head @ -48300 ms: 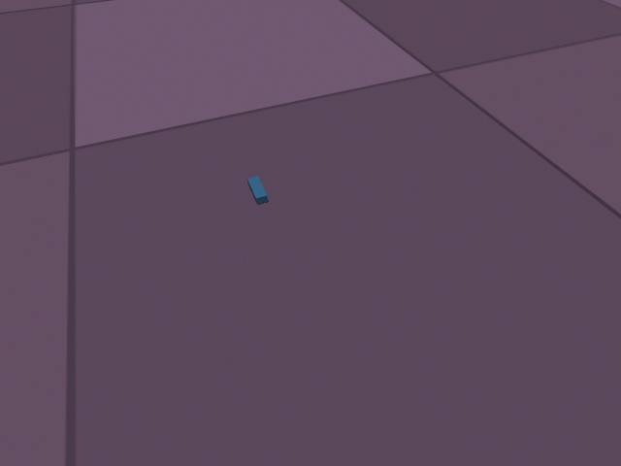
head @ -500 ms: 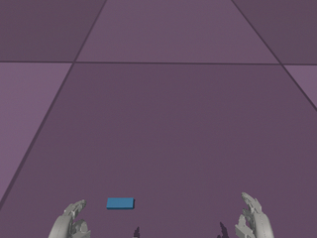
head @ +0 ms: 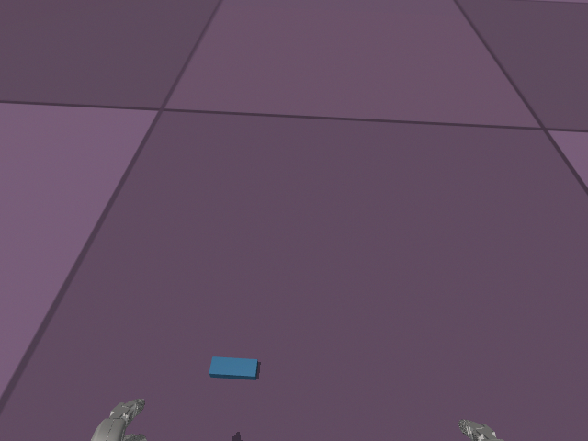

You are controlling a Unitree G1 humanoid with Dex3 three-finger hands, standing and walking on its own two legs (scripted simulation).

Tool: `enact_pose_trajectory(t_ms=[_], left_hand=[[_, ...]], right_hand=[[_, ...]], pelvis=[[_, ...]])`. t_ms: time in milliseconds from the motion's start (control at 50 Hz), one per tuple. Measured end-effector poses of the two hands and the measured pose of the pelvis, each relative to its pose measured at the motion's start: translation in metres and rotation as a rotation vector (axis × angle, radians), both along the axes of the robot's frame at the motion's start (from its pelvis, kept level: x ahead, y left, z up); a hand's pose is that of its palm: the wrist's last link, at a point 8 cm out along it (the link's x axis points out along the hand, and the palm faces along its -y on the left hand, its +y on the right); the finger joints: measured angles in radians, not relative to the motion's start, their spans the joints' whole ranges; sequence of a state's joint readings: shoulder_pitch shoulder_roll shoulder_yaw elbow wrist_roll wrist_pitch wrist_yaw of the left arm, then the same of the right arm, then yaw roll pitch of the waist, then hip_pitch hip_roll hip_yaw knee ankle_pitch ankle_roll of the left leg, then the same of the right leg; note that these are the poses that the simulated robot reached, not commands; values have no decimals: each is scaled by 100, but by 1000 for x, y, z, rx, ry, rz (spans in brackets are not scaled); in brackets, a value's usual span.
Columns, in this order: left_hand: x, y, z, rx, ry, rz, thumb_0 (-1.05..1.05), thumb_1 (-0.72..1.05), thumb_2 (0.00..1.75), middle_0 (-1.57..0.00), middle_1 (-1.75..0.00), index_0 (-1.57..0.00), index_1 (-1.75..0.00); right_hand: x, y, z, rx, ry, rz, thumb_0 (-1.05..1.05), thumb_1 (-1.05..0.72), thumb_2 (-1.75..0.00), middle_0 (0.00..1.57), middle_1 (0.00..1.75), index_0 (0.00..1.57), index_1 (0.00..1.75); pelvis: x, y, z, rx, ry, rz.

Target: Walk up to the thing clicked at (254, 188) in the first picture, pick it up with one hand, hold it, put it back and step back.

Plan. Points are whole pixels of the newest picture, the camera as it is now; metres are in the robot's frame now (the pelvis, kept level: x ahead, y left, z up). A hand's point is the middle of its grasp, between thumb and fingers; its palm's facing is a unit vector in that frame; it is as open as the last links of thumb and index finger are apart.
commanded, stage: stand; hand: left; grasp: from above
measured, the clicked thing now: (234, 368) +0.45 +0.21 -0.73
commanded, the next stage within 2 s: none
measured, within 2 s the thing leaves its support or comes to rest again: neither
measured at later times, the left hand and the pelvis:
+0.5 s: hand out of the picture +0.02 +0.25 -0.14, palm faces +0.05 -0.94 -0.34, open 7.4 cm; pelvis +0.00 +0.01 +0.03, yaw +1 degrees
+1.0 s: hand out of the picture +0.07 +0.24 -0.13, palm faces +0.03 -0.95 -0.32, open 7.4 cm; pelvis +0.01 +0.00 +0.03, yaw +1 degrees
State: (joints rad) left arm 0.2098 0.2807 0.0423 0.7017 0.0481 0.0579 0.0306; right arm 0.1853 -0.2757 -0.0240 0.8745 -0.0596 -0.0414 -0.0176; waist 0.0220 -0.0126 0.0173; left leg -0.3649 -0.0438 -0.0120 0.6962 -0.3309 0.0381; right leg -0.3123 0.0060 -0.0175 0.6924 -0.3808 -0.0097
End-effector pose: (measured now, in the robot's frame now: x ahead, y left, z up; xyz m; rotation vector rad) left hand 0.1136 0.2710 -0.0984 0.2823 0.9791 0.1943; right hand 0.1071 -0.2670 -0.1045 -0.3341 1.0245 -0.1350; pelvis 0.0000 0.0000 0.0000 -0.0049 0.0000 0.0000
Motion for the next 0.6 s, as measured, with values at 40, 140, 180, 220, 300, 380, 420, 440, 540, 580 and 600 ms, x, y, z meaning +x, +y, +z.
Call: enact_pose_trajectory(t_ms=[40,140,180,220,300,380,420,440,540,580,600], left_hand=[[-13,5,-3,-2,46,22,1,90,90,-20,-30,-20,-30],[-46,11,-6,-12,153,64,1,90,90,-20,-30,-20,-30],[-57,12,-7,-16,189,78,1,90,90,-20,-30,-20,-30],[-67,13,-7,-19,220,89,1,90,90,-20,-30,-20,-30],[-84,16,-7,-20,270,108,1,90,90,-20,-30,-20,-30],[-95,19,-5,-12,301,120,0,90,90,-20,-30,-20,-30],[-98,20,-4,-6,313,123,0,90,90,-20,-30,-20,-30],[-100,21,-3,-4,317,124,0,90,90,-20,-30,-20,-30],[-101,23,-1,4,329,126,0,90,90,-20,-30,-20,-30],[-100,23,-1,7,330,125,0,90,90,-20,-30,-20,-30],[-99,23,0,7,331,124,0,90,90,-20,-30,-20,-30]], right_hand=[[-8,-1,2,-3,31,-16,1,-91,-89,21,30,20,30],[-23,2,4,1,97,-47,1,-91,-89,20,30,20,30],[-28,4,4,5,116,-55,1,-91,-89,20,30,20,30],[-32,6,4,10,132,-62,1,-91,-89,20,30,20,30],[-39,9,3,18,159,-73,1,-91,-89,20,30,20,30],[-43,9,1,25,180,-80,1,-91,-89,20,30,20,30],[-45,8,1,28,189,-83,1,-91,-89,20,30,20,30],[-46,7,0,28,193,-84,1,-91,-89,20,30,20,30],[-48,3,0,27,211,-88,1,-91,-89,20,30,20,30],[-49,1,0,25,216,-89,1,-91,-89,20,30,20,30],[-49,0,0,24,219,-90,1,-91,-89,20,30,20,30]], pelvis=[[1,2,5,-2,-13,1],[1,6,15,-3,-41,5],[1,7,18,-3,-50,6],[0,9,20,-2,-58,8],[-2,10,24,2,-68,7],[-3,11,26,4,-73,9],[-4,11,26,3,-73,11],[-4,10,27,3,-73,11],[-4,9,28,1,-69,15],[-4,8,28,1,-68,16],[-4,8,28,0,-67,16]])
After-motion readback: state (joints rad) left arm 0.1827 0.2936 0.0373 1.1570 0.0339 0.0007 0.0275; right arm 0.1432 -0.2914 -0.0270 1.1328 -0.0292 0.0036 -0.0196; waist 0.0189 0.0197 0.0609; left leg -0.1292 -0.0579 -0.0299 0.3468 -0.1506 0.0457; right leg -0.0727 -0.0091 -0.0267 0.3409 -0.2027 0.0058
